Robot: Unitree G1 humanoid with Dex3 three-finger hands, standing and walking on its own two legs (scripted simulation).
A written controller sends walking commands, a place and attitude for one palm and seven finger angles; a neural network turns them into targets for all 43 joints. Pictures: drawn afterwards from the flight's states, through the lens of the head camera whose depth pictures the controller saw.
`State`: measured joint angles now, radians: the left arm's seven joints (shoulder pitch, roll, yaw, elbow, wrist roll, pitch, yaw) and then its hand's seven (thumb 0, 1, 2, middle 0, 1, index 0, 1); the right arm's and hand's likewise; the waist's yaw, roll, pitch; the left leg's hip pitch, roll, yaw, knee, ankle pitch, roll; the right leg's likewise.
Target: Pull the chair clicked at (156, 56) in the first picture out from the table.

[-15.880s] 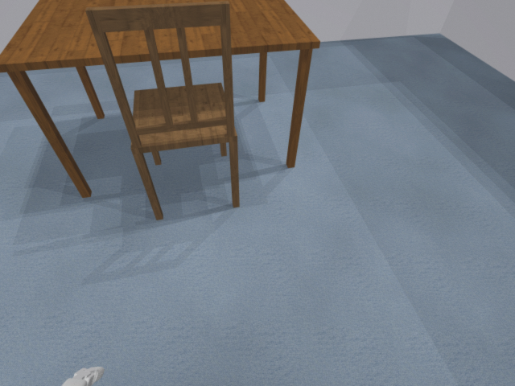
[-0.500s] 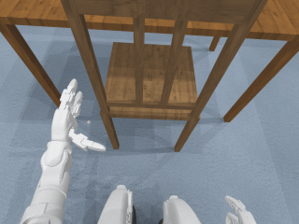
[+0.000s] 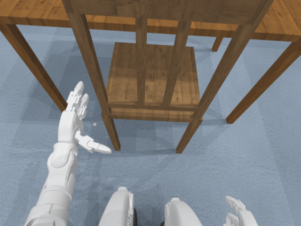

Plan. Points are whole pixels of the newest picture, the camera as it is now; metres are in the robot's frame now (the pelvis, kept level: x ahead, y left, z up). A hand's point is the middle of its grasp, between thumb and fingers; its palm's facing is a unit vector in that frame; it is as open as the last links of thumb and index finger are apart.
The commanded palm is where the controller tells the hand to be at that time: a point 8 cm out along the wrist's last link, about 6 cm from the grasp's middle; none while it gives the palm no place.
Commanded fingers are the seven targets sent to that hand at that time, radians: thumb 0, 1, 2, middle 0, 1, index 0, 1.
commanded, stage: aim the fingers beside a spindle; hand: left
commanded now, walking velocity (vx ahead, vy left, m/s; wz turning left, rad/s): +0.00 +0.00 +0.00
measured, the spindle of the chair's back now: (141, 71) +0.52 +0.04 +0.06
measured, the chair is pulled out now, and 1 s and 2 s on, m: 0.00 0.00 0.00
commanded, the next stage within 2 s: push the fingers through the gap in 0.94 s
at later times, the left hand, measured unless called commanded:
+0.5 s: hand (97, 122) +0.37 +0.15 +0.02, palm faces -0.02 -1.00 -0.03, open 16.9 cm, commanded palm +0.35 +0.21 +0.02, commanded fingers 0.00 -0.50 0.30 -0.06 -0.08 -0.06 -0.08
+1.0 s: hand (95, 124) +0.37 +0.16 +0.02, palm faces +0.00 -1.00 -0.04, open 16.9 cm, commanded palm +0.34 +0.21 +0.02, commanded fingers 0.00 -0.50 0.30 -0.06 -0.08 -0.06 -0.08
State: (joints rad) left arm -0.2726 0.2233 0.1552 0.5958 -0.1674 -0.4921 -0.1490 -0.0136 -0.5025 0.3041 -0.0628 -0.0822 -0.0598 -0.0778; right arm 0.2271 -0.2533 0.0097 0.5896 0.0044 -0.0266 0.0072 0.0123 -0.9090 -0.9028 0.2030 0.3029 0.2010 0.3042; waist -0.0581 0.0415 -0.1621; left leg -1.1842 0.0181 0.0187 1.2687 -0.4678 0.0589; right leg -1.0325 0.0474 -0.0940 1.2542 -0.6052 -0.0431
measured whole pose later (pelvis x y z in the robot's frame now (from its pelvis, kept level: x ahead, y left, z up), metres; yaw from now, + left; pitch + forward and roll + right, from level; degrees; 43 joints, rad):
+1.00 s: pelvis +0.00 +0.00 +0.00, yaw +0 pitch +22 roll -3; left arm -0.25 0.22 0.17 0.57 -0.16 -0.51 -0.14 -0.01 -0.50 0.30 -0.07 -0.08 -0.06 -0.08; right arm 0.22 -0.25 0.01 0.59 0.00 -0.02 0.01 0.01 -0.91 -0.90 0.20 0.30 0.20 0.30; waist -0.06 0.04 -0.17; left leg -1.17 0.02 0.02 1.26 -0.47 0.05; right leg -1.03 0.05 -0.09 1.26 -0.60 -0.05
